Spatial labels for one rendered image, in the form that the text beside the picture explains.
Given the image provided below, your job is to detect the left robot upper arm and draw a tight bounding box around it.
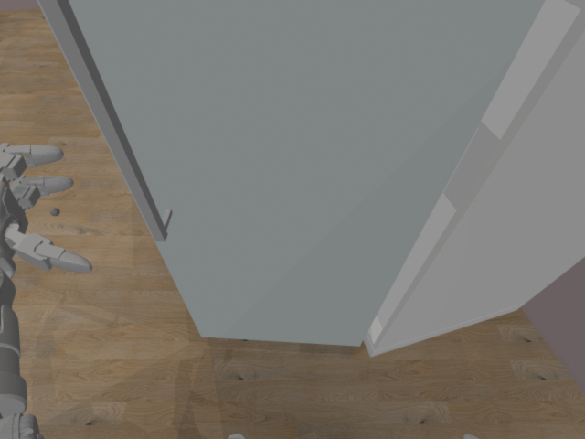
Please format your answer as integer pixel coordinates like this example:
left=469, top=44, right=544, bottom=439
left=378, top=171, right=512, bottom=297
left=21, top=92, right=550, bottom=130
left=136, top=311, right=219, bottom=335
left=0, top=413, right=44, bottom=439

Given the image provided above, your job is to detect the handle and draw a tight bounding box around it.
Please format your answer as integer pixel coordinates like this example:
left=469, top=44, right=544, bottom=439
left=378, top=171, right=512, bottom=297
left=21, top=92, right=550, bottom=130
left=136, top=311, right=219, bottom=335
left=39, top=0, right=173, bottom=242

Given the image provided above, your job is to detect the robot left forearm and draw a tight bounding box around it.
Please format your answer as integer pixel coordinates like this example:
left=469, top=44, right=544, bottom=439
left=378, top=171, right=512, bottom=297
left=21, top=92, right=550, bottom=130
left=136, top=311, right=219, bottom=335
left=0, top=248, right=27, bottom=419

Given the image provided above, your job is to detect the fridge door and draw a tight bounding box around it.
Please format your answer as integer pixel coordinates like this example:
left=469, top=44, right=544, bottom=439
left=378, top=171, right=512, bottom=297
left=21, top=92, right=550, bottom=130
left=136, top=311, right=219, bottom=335
left=37, top=0, right=546, bottom=347

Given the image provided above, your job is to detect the robot left hand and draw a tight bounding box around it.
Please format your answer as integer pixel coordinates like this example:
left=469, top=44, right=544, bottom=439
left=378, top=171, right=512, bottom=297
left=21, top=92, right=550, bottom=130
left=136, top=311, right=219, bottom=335
left=0, top=143, right=92, bottom=273

